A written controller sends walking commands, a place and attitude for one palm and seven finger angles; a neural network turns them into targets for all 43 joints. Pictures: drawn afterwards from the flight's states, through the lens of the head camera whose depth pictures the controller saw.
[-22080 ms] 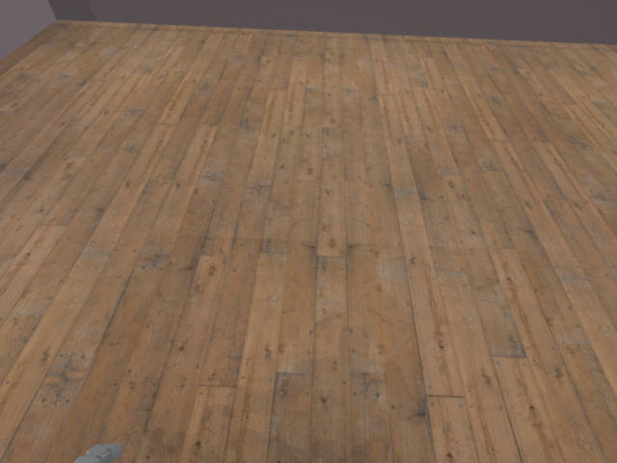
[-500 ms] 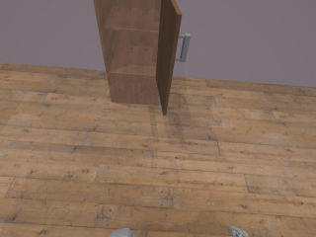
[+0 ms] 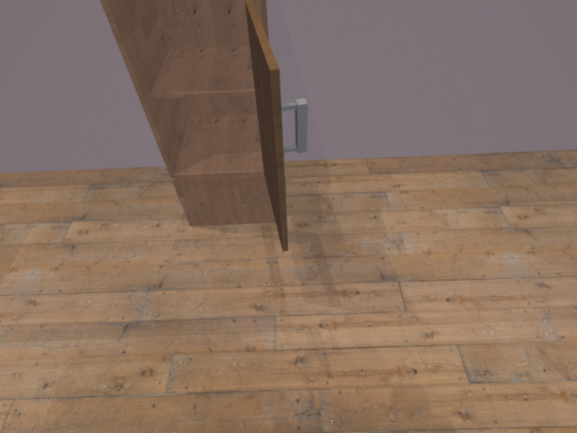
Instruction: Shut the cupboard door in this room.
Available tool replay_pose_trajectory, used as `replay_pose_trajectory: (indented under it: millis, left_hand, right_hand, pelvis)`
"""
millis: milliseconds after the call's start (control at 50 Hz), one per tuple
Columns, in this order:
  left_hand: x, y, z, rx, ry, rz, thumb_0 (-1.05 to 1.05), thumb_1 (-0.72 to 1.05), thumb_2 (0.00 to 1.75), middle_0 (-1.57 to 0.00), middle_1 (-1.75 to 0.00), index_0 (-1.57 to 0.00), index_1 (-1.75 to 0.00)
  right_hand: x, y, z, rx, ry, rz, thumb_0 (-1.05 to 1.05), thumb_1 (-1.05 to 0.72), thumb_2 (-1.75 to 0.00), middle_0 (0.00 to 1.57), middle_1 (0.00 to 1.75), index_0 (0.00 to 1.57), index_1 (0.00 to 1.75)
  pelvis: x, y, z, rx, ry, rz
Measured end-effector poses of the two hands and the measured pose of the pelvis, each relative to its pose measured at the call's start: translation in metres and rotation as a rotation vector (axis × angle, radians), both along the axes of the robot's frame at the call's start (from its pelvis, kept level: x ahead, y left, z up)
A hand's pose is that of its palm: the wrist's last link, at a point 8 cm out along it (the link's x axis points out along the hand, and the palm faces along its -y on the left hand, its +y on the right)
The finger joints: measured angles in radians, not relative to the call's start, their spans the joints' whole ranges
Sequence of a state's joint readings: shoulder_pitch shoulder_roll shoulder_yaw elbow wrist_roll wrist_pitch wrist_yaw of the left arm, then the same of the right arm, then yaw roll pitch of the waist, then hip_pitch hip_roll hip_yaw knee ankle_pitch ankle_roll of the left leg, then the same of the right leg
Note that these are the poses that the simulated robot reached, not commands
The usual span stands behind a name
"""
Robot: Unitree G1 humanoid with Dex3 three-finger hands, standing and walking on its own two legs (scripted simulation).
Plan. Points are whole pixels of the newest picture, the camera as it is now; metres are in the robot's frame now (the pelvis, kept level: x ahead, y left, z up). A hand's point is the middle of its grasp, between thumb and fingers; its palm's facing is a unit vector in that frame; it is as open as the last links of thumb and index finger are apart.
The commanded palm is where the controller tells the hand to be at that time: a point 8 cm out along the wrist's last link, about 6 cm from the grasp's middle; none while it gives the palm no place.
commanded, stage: stand and wait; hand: left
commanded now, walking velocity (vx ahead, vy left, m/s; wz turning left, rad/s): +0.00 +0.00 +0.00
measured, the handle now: (292, 128) +0.74 +0.01 -0.01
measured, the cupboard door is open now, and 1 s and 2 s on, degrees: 100 100 100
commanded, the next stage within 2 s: turn or walk to find it in 1.74 s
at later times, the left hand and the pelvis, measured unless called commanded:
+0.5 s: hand out of the picture +0.00 +0.17 -0.17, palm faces +0.03 -0.99 -0.16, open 7.3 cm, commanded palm none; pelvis +0.03 +0.01 +0.01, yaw -1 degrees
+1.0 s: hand out of the picture +0.03 +0.18 -0.17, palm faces +0.02 -0.98 -0.19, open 7.3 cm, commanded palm none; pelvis +0.04 +0.01 +0.01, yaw -2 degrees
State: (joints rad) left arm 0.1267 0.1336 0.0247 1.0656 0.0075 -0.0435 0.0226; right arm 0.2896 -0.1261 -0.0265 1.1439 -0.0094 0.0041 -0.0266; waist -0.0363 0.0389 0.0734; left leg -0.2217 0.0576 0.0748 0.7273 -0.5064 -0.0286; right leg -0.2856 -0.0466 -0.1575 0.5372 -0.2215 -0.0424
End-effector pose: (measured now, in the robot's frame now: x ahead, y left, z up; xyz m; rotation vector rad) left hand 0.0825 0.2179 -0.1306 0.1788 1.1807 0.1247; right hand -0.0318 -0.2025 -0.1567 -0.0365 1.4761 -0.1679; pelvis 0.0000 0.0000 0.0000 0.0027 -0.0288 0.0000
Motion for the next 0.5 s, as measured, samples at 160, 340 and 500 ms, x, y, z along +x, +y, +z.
replay_pose_trajectory:
  millis: [160,340,500]
  left_hand:
    - [-0.013,0.013,-0.007,-0.013,0.063,0.059,-0.02,0.94,0.89,-0.2,-0.3,-0.21,-0.3]
    - [-0.053,0.016,-0.006,-0.02,0.193,0.073,-0.01,0.92,0.89,-0.2,-0.3,-0.2,-0.3]
    - [-0.082,0.003,-0.008,-0.054,0.291,0.085,0.0,0.91,0.89,-0.2,-0.3,-0.2,-0.3]
  right_hand:
    - [0.029,0.003,0.011,-0.029,-0.049,0.04,0.01,-0.92,-0.9,0.2,0.3,0.2,0.3]
    - [0.044,0.003,0.019,-0.047,-0.053,0.05,0.02,-0.92,-0.9,0.2,0.3,0.2,0.3]
    - [0.047,0.008,0.02,-0.046,-0.035,0.054,0.01,-0.92,-0.9,0.2,0.3,0.2,0.3]
  pelvis:
    - [0.014,0.003,0.004,-0.008,-0.006,-0.008]
    - [0.026,0.01,0.011,-0.001,0.0,-0.017]
    - [0.033,0.013,0.011,-0.001,0.007,-0.02]
